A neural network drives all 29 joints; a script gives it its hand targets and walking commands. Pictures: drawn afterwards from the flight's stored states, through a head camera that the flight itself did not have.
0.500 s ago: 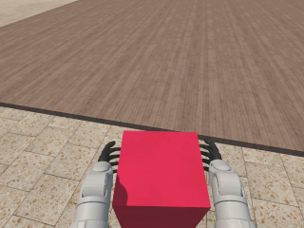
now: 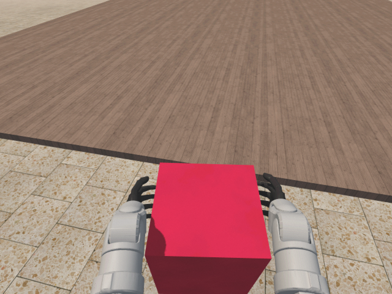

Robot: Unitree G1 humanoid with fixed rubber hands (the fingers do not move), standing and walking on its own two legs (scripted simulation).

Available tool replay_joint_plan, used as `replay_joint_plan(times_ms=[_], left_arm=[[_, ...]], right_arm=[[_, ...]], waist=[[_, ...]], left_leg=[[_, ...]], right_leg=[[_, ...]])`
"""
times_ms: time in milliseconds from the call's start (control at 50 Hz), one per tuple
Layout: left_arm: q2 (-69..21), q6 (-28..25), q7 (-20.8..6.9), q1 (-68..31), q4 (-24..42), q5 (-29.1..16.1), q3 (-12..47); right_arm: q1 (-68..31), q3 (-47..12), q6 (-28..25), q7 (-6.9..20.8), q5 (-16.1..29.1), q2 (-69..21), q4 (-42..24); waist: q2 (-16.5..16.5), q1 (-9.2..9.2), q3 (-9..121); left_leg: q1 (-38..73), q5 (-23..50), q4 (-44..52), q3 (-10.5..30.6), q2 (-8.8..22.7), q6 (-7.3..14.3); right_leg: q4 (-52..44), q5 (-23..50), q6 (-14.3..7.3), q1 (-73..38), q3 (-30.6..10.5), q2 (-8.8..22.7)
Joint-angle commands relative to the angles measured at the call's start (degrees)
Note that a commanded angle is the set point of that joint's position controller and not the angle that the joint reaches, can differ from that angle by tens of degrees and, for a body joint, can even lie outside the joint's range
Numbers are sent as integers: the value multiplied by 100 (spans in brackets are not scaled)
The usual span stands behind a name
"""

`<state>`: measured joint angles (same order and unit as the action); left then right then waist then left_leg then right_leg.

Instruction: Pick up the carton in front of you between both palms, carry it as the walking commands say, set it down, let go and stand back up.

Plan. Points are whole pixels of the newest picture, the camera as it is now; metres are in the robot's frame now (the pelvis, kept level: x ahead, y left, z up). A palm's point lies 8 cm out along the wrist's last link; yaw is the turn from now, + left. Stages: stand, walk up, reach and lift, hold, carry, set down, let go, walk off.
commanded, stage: hold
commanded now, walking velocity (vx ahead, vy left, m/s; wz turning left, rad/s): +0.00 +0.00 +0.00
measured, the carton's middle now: (204, 231) +0.29 +0.00 -0.03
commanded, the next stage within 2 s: carry in 0.30 s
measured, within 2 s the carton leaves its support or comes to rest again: neither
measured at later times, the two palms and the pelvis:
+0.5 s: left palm (146, 194) +0.32 +0.13 +0.06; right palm (283, 196) +0.32 -0.17 +0.06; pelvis +0.03 -0.02 -0.01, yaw -2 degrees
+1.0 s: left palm (167, 130) +0.52 +0.10 +0.09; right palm (278, 135) +0.50 -0.20 +0.09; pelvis +0.26 -0.03 +0.00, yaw -3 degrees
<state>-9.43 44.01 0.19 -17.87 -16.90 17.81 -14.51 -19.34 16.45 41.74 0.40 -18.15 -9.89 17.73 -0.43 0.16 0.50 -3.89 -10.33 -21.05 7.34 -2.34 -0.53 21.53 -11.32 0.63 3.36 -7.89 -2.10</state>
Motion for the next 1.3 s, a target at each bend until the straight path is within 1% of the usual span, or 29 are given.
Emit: replay_joint_plan(times_ms=[0, 260, 280, 320, 340, 400, 440, 460, 500, 520, 560, 620, 680, 700, 720, 740, 760, 800, 820, 900, 1000, 1060, 1080, 1100, 1120, 1140, 1180, 1220, 1280], left_arm=[[-5330, -295, -1500, -3314, 248, -1676, 3078], [-5286, -243, -1457, -2970, 494, -1737, 3148], [-5324, -241, -1439, -2988, 541, -1763, 3233], [-5319, -246, -1406, -3036, 814, -1899, 3393], [-5340, -221, -1382, -3144, 1049, -2000, 3557], [-5368, -11, -1289, -3234, 1657, -2359, 4076], [-5330, 224, -1201, -3219, 2072, -2616, 4398], [-5282, 370, -1135, -3209, 2265, -2696, 4502], [-5047, 705, -968, -2825, 2455, -2712, 4472], [-4954, 874, -862, -2583, 2537, -2684, 4433], [-4770, 1175, -659, -2283, 3004, -2699, 4468], [-4677, 1563, -470, -1853, 3740, -2889, 4713], [-4677, 1904, -417, -1370, 4218, -3045, 4856], [-4649, 2021, -404, -1188, 4350, -3135, 4919], [-4600, 2135, -398, -1138, 4519, -3209, 4944], [-4521, 2265, -403, -1253, 4774, -3290, 4978], [-4528, 2362, -427, -1432, 4945, -3425, 5089], [-4644, 2449, -452, -1526, 5029, -3545, 5101], [-4678, 2469, -434, -1490, 5000, -3562, 5068], [-4589, 2511, -242, -1043, 4869, -3378, 4879], [-4234, 2622, -49, -773, 4876, -3134, 4660], [-4149, 2683, -43, -784, 4886, -3151, 4607], [-4114, 2707, -48, -727, 4870, -3135, 4577], [-4042, 2704, -62, -714, 4795, -3096, 4549], [-4182, 2702, -97, -740, 4777, -3161, 4594], [-4383, 2681, -157, -843, 4917, -3243, 4699], [-4854, 2567, -276, -1107, 5073, -3367, 4909], [-5094, 2461, -387, -1252, 5191, -3482, 5092], [-4959, 2379, -517, -1230, 5249, -3579, 5192]], right_arm=[[-2658, -3052, -35, 1518, 1548, -5428, 274], [-2323, -3134, 2, 1487, 1613, -5388, 36], [-2386, -3173, 10, 1467, 1652, -5388, 3], [-2269, -3344, 34, 1412, 1732, -5382, -242], [-2310, -3492, 66, 1367, 1814, -5403, -458], [-2255, -3954, 272, 1180, 2060, -5445, -1130], [-2207, -4270, 524, 1033, 2235, -5373, -1670], [-2264, -4422, 688, 964, 2318, -5319, -1941], [-2300, -4658, 1052, 847, 2518, -5196, -2350], [-2343, -4749, 1212, 795, 2630, -5048, -2509], [-2212, -5026, 1496, 681, 2908, -4940, -2828], [-1536, -5224, 1844, 482, 3109, -4870, -3344], [-939, -5139, 2144, 348, 3105, -4862, -3805], [-616, -5111, 2259, 318, 3125, -4881, -3916], [-339, -5025, 2369, 284, 3071, -4775, -4073], [-203, -4902, 2427, 242, 2972, -4725, -4061], [-277, -4864, 2479, 209, 2947, -4778, -4180], [-571, -4941, 2600, 172, 3097, -4908, -4597], [-767, -5008, 2640, 153, 3195, -4899, -4736], [-813, -5220, 2768, 145, 3481, -4697, -4913], [-612, -5121, 2904, 149, 3545, -4313, -4801], [-603, -5077, 2988, 141, 3504, -4191, -4830], [-631, -5038, 3018, 135, 3485, -4074, -4838], [-701, -5061, 3070, 143, 3478, -4048, -4973], [-793, -5131, 3082, 173, 3511, -4147, -4947], [-779, -5188, 3043, 213, 3516, -4370, -4898], [-766, -5242, 2922, 299, 3485, -4844, -4847], [-632, -5265, 2773, 330, 3361, -5132, -4818], [-455, -5258, 2602, 281, 3124, -5121, -4773]], waist=[[37, 1, 1151], [51, -8, 1249], [321, -5, 1011], [342, -2, 1088], [409, 14, 995], [936, 21, 1345], [733, -4, 1616], [443, -15, 1641], [-1446, -147, 1276], [-1584, -156, 1031], [-824, -188, 1232], [-948, -192, 1780], [-703, -101, 1981], [-431, -44, 2157], [387, 54, 2374], [1635, 121, 2112], [1429, 143, 1757], [533, 126, 1469], [319, 126, 1487], [606, 91, 1332], [1017, 73, 1020], [680, -50, 1414], [272, -173, 1711], [-1321, -204, 2047], [-1511, -179, 1921], [-1052, -152, 1906], [-221, -120, 1900], [-309, -99, 1898], [-552, -100, 1791]], left_leg=[[357, 362, 352, -381, -256, -56], [517, 949, 357, -359, -266, -81], [-251, 0, -62, -232, 695, 53], [-739, -2627, 365, 180, 715, 179], [-877, -3374, 494, 364, 806, 275], [-608, -2860, 710, 878, 1402, 620], [-981, -2719, 407, 406, 1263, 606], [-1374, -2663, -63, -62, 990, 439], [-3189, -1844, -2247, -1273, 280, -17], [-3788, -1962, -2407, -1215, 439, -9], [-3777, -1924, -2134, -1162, 539, 32], [-2890, -1118, -1282, -1688, 159, -14], [-781, -91, 99, -2078, 25, 14], [573, 45, 243, -1809, 296, 91], [1703, -914, 514, -531, 1364, 334], [2219, -1495, 925, 1681, 2643, 995], [1944, -1151, 895, 2183, 3012, 1491], [1365, -362, 922, 1438, 2738, 1360], [1124, -602, 1127, 996, 2579, 1205], [658, 249, 1239, -483, 1908, 855], [83, 849, 936, -1309, 1689, 579], [-651, 1807, -815, -2082, 1302, 256], [-1330, 1231, -2027, -2139, 1105, 87], [-2568, -260, -3850, -2006, 476, -240], [-3459, -1720, -4745, -1324, 327, -119], [-3648, -1657, -5155, -888, 727, 71], [-3565, -1004, -4904, -758, 1093, 210], [-3176, -497, -4228, -904, 1084, 170], [-3239, -146, -3423, -1208, 951, 95]], right_leg=[[-409, 436, 6, 40, 420, -269], [-406, 989, 24, -138, 389, -301], [111, 156, -55, 679, 190, 641], [127, -2046, -105, 1109, 150, 420], [344, -2561, -103, 1423, 266, 308], [1228, -1245, -28, 1731, 1035, 73], [513, -1156, -97, 1045, 1195, 101], [64, -1405, -166, 640, 859, 302], [-1136, -2488, -760, -346, -1639, 1881], [-1200, -1733, -1116, -595, -2168, 2229], [-887, -188, -1191, -833, -1543, 2125], [-491, 1138, -860, -923, -293, 1610], [216, 665, -628, 235, 614, 1271], [724, 448, -476, 1188, 863, 1152], [1871, -587, -255, 2287, 1238, 926], [2924, -1638, -61, 3888, 1618, 368], [3576, -1968, -193, 4333, 1122, 602], [3987, -1758, -230, 4487, 957, 910], [3645, -1423, -205, 4317, 972, 984], [2158, -444, -13, 3517, 1530, 723], [951, 554, -82, 2264, 2089, 489], [637, 93, -186, 190, 2572, 92], [474, -327, -264, -756, 1752, 689], [-638, -1733, -949, -1381, -1290, 2348], [-1160, -1155, -1363, -1544, -2366, 2791], [-995, -503, -1309, -1344, -1842, 2726], [-896, 95, -1049, -772, -888, 2411], [-1073, 300, -746, -385, -34, 2120], [-1218, 397, -742, -441, 575, 1904]])
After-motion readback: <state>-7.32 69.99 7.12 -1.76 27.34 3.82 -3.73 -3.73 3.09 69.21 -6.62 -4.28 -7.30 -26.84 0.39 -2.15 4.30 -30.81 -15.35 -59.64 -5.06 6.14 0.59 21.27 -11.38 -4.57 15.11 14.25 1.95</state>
